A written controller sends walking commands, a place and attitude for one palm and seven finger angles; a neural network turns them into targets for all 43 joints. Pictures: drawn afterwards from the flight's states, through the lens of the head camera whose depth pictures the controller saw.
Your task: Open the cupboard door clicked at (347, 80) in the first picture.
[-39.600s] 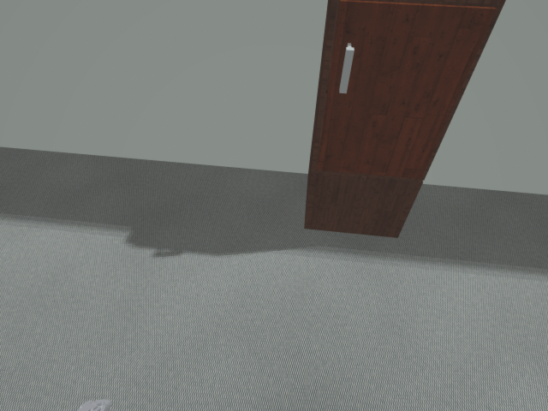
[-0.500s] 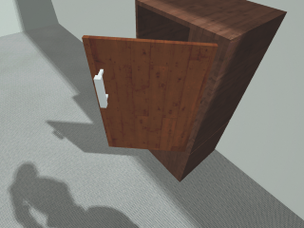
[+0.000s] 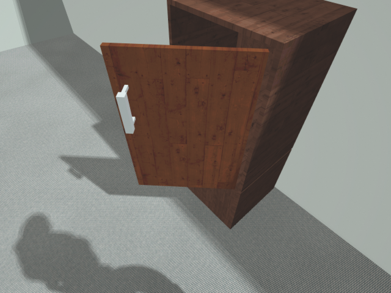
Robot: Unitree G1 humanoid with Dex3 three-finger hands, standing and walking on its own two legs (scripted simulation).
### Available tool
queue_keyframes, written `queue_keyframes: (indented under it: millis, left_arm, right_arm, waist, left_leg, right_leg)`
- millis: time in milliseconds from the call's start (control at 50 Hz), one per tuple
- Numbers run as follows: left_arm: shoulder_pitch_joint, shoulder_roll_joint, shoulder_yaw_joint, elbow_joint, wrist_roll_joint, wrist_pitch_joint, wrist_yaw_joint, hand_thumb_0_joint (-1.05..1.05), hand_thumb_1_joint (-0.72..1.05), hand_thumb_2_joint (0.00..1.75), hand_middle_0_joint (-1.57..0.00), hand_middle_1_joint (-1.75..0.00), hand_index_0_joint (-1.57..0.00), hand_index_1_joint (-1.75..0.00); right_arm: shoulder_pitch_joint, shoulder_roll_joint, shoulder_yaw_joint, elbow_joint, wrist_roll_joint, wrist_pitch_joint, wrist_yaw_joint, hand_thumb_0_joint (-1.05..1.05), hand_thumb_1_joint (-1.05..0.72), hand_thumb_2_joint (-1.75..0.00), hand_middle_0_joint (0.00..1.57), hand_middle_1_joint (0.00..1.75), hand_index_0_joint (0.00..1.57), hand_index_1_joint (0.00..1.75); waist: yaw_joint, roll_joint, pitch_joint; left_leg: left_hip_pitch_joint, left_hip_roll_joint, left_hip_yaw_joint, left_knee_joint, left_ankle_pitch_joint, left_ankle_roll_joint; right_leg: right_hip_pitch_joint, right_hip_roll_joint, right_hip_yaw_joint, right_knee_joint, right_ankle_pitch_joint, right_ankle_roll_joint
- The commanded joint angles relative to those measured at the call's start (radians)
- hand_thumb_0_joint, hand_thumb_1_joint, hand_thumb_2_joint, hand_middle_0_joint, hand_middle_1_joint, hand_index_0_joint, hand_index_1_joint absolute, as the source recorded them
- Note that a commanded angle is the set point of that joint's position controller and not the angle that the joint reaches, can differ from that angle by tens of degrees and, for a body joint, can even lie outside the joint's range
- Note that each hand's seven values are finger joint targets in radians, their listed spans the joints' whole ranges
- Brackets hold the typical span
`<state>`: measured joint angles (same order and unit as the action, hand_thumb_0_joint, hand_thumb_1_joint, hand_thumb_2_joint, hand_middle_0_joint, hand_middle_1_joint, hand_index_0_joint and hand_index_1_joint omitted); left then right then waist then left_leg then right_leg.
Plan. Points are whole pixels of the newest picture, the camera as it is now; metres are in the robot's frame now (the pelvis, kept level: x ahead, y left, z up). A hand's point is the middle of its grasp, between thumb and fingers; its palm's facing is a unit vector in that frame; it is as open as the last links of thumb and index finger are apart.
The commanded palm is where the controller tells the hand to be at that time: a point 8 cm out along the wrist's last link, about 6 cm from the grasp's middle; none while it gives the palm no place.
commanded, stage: come to a stop and stand still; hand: left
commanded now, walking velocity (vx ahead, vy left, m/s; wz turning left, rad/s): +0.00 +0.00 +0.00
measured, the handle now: (127, 109) +0.57 +0.22 +0.06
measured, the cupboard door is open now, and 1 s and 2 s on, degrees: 46 46 46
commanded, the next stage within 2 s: look again from close up in 0.98 s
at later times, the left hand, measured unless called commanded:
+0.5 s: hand out of the picture -0.03 +0.13 -0.16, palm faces +0.02 -0.98 -0.20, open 7.4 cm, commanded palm none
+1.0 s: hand out of the picture +0.03 +0.13 -0.16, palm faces +0.04 -0.98 -0.21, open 7.3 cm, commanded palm none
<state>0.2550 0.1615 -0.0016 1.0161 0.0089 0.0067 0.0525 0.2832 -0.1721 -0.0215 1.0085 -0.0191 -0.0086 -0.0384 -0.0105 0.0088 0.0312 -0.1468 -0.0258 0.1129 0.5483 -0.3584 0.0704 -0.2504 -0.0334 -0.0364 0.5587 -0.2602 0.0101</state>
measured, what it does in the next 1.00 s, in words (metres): shifts its weight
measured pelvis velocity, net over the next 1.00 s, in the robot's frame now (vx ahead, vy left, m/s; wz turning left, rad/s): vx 0.03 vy -0.05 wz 0.02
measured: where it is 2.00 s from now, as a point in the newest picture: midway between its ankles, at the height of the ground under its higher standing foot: outside the picture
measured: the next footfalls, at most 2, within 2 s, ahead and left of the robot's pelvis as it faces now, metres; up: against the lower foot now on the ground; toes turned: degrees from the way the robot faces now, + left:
none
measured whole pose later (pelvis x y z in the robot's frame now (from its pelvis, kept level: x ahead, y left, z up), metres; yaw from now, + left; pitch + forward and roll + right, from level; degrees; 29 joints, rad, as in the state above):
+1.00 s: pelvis +0.03 -0.05 +0.01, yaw +1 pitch +0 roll +0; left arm 0.27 0.15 -0.01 1.11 0.01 -0.02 0.04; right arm 0.28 -0.14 0.01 1.14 -0.02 -0.02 -0.04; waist 0.00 0.01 0.04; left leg -0.09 0.02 0.08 0.41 -0.31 0.00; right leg -0.20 0.02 -0.07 0.46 -0.25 -0.05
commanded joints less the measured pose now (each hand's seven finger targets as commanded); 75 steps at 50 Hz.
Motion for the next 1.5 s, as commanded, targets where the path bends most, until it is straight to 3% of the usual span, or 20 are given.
queue_keyframes:
  millis: [0,60,120,180,300,380,440,640,920,1140,1480]
  left_arm:
    - [0.047,0.083,0.002,-0.026,0.006,-0.013,-0.012,0.00,0.90,0.90,-0.20,-0.30,-0.20,-0.30]
    - [0.042,0.094,0.000,-0.029,0.009,-0.014,-0.017,0.00,0.90,0.90,-0.20,-0.30,-0.20,-0.30]
    - [0.057,0.103,0.004,-0.031,0.011,-0.015,-0.020,0.00,0.90,0.90,-0.20,-0.30,-0.20,-0.30]
    - [0.066,0.110,0.007,-0.029,0.011,-0.020,-0.021,0.00,0.90,0.90,-0.20,-0.30,-0.20,-0.30]
    - [0.077,0.111,0.009,-0.011,0.005,-0.029,-0.022,0.00,0.90,0.90,-0.20,-0.30,-0.20,-0.30]
    - [0.084,0.100,0.006,0.013,0.001,-0.037,-0.022,0.00,0.90,0.90,-0.20,-0.30,-0.20,-0.30]
    - [0.093,0.094,0.004,0.035,-0.001,-0.042,-0.021,0.00,0.90,0.90,-0.20,-0.30,-0.20,-0.30]
    - [0.095,0.067,0.000,0.081,-0.002,-0.045,-0.015,0.00,0.90,0.90,-0.20,-0.30,-0.20,-0.30]
    - [0.075,0.080,0.009,0.075,0.000,-0.046,-0.012,0.00,0.90,0.90,-0.20,-0.30,-0.20,-0.30]
    - [0.063,0.095,0.014,0.070,-0.001,-0.044,-0.013,0.00,0.90,0.90,-0.20,-0.30,-0.20,-0.30]
    - [0.060,0.089,0.014,0.066,0.001,-0.041,-0.013,0.00,0.90,0.90,-0.20,-0.30,-0.20,-0.30]
  right_arm:
    - [0.023,-0.095,0.003,-0.059,0.005,-0.018,0.007,0.00,-0.90,-0.90,0.20,0.30,0.20,0.30]
    - [0.031,-0.111,0.002,-0.057,0.002,-0.010,0.020,0.00,-0.90,-0.90,0.20,0.30,0.20,0.30]
    - [0.042,-0.118,0.005,-0.046,-0.002,-0.008,0.024,0.00,-0.90,-0.90,0.20,0.30,0.20,0.30]
    - [0.060,-0.110,0.010,-0.035,-0.001,-0.007,0.026,0.00,-0.90,-0.90,0.20,0.30,0.20,0.30]
    - [0.099,-0.088,0.017,0.008,0.001,-0.006,0.025,0.00,-0.90,-0.90,0.20,0.30,0.20,0.30]
    - [0.112,-0.069,0.023,0.041,0.005,-0.014,0.022,0.00,-0.90,-0.90,0.20,0.30,0.20,0.30]
    - [0.125,-0.060,0.027,0.063,0.007,-0.020,0.019,0.00,-0.90,-0.90,0.20,0.30,0.20,0.30]
    - [0.130,-0.037,0.029,0.117,0.009,-0.028,0.005,0.00,-0.90,-0.90,0.20,0.30,0.20,0.30]
    - [0.093,-0.042,0.019,0.123,0.008,-0.026,-0.001,0.00,-0.90,-0.90,0.20,0.30,0.20,0.30]
    - [0.072,-0.058,0.018,0.121,0.006,-0.027,-0.004,0.00,-0.90,-0.90,0.20,0.30,0.20,0.30]
    - [0.077,-0.048,0.016,0.128,0.007,-0.025,-0.005,0.00,-0.90,-0.90,0.20,0.30,0.20,0.30]
  waist:
    - [0.016,0.015,0.102]
    - [0.008,-0.038,0.162]
    - [0.009,-0.024,0.145]
    - [0.004,-0.062,0.114]
    - [-0.005,-0.054,0.075]
    - [-0.002,-0.019,0.056]
    - [0.002,-0.036,0.041]
    - [0.009,0.000,0.040]
    - [0.006,-0.027,0.021]
    - [0.011,0.004,0.005]
    - [0.013,-0.019,0.045]
  left_leg:
    - [-0.127,0.160,-0.179,-0.222,0.159,-0.011]
    - [-0.176,0.132,-0.178,-0.279,-0.110,-0.015]
    - [-0.180,0.126,-0.174,-0.292,-0.146,-0.013]
    - [-0.146,0.115,-0.155,-0.266,-0.110,-0.011]
    - [-0.108,0.098,-0.132,-0.215,-0.048,-0.016]
    - [-0.094,0.106,-0.131,-0.214,0.012,-0.021]
    - [-0.093,0.109,-0.127,-0.207,0.058,-0.025]
    - [-0.062,0.126,-0.120,-0.208,0.189,-0.035]
    - [-0.016,0.134,-0.111,-0.196,0.256,-0.042]
    - [0.008,0.141,-0.111,-0.203,0.296,-0.044]
    - [-0.005,0.140,-0.117,-0.225,0.255,-0.042]
  right_leg:
    - [0.002,-0.041,0.067,-0.101,0.020,-0.056]
    - [-0.051,-0.047,0.109,-0.156,-0.095,-0.058]
    - [-0.048,-0.045,0.113,-0.166,-0.132,-0.055]
    - [-0.057,-0.056,0.134,-0.197,-0.179,-0.057]
    - [-0.073,-0.075,0.171,-0.233,-0.230,-0.065]
    - [-0.034,-0.078,0.159,-0.220,-0.134,-0.069]
    - [0.007,-0.083,0.150,-0.206,-0.049,-0.071]
    - [0.072,-0.086,0.111,-0.162,0.209,-0.071]
    - [0.099,-0.088,0.107,-0.155,0.344,-0.070]
    - [0.120,-0.091,0.098,-0.152,0.367,-0.072]
    - [0.105,-0.084,0.097,-0.176,0.302,-0.070]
